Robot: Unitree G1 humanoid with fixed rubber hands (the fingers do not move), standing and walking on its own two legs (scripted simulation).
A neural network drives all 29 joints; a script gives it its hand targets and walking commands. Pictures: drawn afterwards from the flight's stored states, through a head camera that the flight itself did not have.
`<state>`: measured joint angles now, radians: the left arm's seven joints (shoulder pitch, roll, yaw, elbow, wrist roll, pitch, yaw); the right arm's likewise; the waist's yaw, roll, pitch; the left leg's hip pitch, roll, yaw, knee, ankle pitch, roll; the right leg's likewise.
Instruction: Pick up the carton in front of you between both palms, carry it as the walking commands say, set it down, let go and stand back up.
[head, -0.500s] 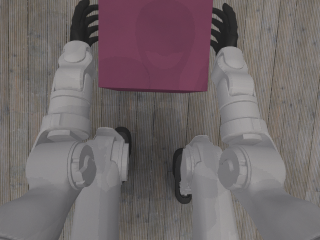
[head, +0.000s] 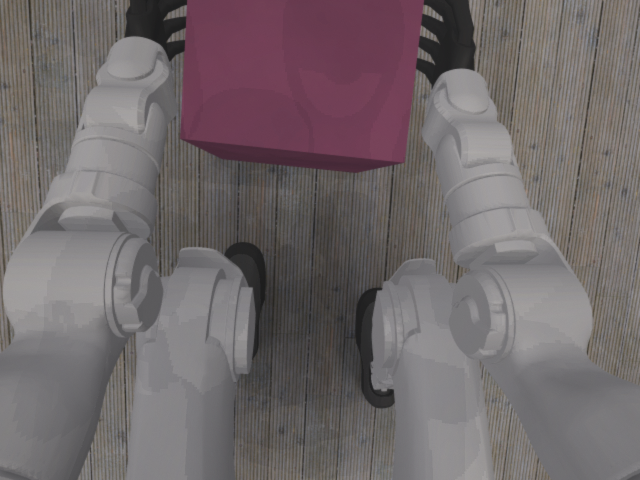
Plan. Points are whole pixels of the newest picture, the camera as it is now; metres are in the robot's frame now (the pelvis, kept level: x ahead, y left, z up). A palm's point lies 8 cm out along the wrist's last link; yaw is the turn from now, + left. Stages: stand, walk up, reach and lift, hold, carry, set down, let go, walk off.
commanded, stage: set down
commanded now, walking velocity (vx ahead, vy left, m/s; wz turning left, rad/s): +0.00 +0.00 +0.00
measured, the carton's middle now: (299, 77) +0.52 +0.07 -0.23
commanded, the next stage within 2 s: none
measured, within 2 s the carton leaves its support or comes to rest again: rests again in 0.16 s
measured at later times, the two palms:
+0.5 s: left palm (148, 55) +0.51 +0.22 -0.17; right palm (443, 72) +0.52 -0.09 -0.17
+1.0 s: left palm (123, 73) +0.49 +0.26 -0.19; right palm (476, 94) +0.51 -0.14 -0.20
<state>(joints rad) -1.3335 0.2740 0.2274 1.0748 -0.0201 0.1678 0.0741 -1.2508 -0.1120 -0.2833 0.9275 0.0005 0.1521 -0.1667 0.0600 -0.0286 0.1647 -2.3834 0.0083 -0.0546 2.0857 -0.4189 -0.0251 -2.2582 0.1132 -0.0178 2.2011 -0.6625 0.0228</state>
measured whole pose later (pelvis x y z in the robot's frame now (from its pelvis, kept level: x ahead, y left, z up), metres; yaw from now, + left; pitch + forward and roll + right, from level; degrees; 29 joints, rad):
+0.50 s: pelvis -0.01 +0.00 -0.01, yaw +0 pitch +36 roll -1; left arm -1.41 0.35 0.25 1.19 -0.05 0.11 0.02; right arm -1.37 -0.11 -0.36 1.00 -0.11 0.13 -0.05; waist 0.04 -0.01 0.30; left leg -2.35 0.02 -0.03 2.11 -0.40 -0.01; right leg -2.24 0.13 0.00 2.24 -0.64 0.04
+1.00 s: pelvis -0.01 +0.00 -0.01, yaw +0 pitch +35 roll -1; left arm -1.37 0.45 0.14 1.25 -0.25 -0.04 0.06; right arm -1.32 -0.31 -0.05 1.05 0.18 0.03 -0.11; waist 0.04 0.00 0.39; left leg -2.32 0.02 -0.03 2.13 -0.42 -0.01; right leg -2.19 0.13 0.01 2.25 -0.67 0.04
